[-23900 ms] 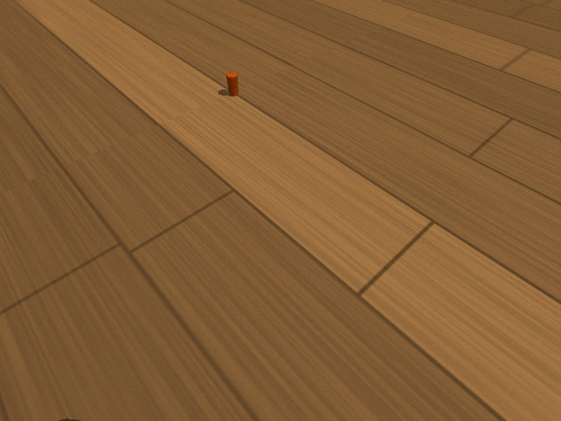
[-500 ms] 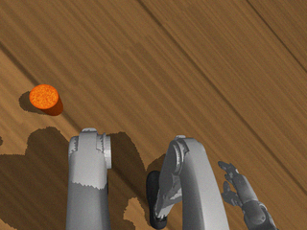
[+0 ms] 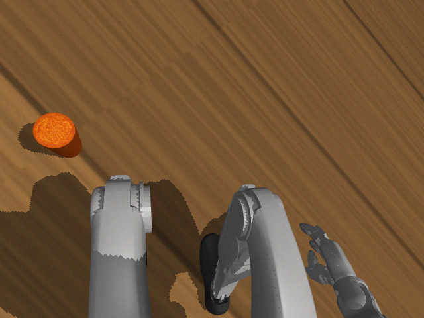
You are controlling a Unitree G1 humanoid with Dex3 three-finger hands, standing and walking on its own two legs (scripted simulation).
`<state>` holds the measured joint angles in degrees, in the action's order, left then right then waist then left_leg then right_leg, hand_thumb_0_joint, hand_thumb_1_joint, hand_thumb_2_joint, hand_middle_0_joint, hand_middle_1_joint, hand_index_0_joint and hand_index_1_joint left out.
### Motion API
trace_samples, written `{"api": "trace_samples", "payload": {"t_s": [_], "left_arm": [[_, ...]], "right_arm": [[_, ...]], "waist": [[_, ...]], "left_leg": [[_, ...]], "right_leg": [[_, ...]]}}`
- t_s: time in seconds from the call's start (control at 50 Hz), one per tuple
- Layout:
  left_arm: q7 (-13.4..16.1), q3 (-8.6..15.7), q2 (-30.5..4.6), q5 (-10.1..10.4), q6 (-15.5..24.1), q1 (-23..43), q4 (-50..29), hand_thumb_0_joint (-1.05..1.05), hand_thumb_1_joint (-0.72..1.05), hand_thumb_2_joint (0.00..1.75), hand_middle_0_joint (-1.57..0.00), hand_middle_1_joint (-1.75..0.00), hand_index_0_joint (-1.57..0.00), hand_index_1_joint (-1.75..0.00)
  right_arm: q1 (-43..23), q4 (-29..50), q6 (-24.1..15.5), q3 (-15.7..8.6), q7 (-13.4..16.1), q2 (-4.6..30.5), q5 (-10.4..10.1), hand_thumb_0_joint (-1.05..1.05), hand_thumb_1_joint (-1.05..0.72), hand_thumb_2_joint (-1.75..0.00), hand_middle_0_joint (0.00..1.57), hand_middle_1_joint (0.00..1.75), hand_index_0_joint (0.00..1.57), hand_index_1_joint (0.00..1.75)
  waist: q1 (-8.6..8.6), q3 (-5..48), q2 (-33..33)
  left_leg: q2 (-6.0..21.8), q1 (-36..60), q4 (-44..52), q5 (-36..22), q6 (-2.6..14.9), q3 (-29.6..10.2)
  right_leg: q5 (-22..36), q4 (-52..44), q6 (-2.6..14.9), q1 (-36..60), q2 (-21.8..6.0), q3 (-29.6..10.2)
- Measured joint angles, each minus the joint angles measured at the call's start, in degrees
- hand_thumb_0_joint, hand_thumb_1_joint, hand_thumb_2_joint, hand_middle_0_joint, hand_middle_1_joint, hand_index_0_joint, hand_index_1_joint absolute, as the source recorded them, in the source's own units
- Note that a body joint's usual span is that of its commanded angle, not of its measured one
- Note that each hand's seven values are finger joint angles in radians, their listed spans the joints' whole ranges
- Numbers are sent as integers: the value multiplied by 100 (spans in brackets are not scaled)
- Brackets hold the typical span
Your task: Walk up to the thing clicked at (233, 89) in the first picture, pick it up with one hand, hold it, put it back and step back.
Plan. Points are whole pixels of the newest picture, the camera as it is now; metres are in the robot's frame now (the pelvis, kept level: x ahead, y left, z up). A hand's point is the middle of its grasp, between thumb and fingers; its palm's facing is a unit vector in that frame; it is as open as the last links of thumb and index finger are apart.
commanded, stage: go down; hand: left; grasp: from the side
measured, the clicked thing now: (62, 139) +0.41 +0.33 -0.28
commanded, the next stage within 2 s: none
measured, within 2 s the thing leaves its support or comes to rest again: neither
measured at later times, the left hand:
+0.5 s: hand out of the picture +0.29 +0.52 -0.01, palm faces +0.51 -0.86 -0.02, open 16.6 cm
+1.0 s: hand out of the picture +0.29 +0.51 -0.01, palm faces +0.49 -0.87 -0.01, open 16.5 cm
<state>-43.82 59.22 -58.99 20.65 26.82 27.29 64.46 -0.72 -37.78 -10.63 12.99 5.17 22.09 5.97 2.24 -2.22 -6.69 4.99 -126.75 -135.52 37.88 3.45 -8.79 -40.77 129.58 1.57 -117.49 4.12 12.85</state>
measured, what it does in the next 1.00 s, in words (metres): stands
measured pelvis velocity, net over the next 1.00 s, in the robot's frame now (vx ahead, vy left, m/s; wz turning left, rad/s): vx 0.00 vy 0.00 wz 0.01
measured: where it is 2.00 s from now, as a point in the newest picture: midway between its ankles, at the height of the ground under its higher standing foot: (175, 286)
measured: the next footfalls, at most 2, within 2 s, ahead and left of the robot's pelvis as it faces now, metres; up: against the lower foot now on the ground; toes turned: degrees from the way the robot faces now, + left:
none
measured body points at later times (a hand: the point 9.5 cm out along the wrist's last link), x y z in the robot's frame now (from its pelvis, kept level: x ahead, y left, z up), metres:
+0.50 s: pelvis +0.00 +0.00 +0.00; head +0.22 +0.14 +0.36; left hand +0.26 +0.56 -0.01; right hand +0.22 -0.25 -0.08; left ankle +0.09 +0.12 -0.32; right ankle +0.10 -0.10 -0.32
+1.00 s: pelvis +0.00 +0.00 +0.00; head +0.21 +0.13 +0.37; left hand +0.25 +0.55 -0.01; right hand +0.23 -0.25 -0.08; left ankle +0.09 +0.12 -0.32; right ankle +0.10 -0.10 -0.32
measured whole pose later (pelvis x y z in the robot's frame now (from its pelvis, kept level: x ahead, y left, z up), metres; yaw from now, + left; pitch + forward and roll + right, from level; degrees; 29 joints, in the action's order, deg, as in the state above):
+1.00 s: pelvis +0.00 +0.00 +0.00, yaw +0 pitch +27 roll -11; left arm -43.4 57.4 -58.0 20.8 28.0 27.9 64.7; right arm -1.1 -37.7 -10.4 12.5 5.2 21.8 6.0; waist 2.2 -1.3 -6.9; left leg 4.9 -126.9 -135.5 37.6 3.2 -8.7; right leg -40.6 130.0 1.8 -118.0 4.1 12.7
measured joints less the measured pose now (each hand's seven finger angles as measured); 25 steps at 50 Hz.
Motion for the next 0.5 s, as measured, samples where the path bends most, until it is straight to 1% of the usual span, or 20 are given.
{"api": "trace_samples", "payload": {"t_s": [0.12, 0.24, 0.34, 0.42, 0.5], "left_arm": [[61, -109, 115, 31, 18, 1, -43, 0, -29, 14, -3, 0, 0, -3], [57, -142, 74, 18, 43, 10, 20, 0, -29, 14, -3, 0, 0, -3], [-9, -121, -73, 56, 96, 50, 233, 0, -29, 13, -3, 0, 0, -3], [-36, -2, -141, 71, 119, 109, 280, 0, -30, 13, -3, 0, 0, -3], [-56, -2, -209, 19, 122, 153, 299, 0, -30, 14, -3, -1, 0, -3]], "right_arm": [[27, -9, 16, -37, 5, -42, -5, 1, -93, -91, 21, 30, 21, 31], [21, -16, 15, -55, 17, -32, -21, 1, -93, -91, 21, 30, 21, 31], [0, -21, -5, -32, 25, -3, -15, 1, -93, -91, 21, 30, 21, 31], [-21, -16, -6, 8, 26, 23, 6, 1, -93, -91, 21, 30, 21, 31], [-44, -21, -9, 13, 14, 19, 32, 1, -93, -91, 21, 30, 21, 31]], "waist": [[-18, 86, 3], [-21, 111, 3], [0, 81, -9], [2, 8, -31], [14, -38, -55]], "left_leg": [[-1, 12, 36, -37, -14, 11], [3, 15, 53, -46, -30, 18], [2, -2, 40, -33, -42, 11], [-6, -16, -3, -13, -49, -20], [-13, -32, -44, 3, -45, -33]], "right_leg": [[34, -12, 15, -9, -5, -10], [45, -12, 31, -27, -4, -16], [32, 4, 45, -49, -4, -10], [12, 33, 50, -49, -3, 18], [-9, 63, 47, -48, -5, 31]]}}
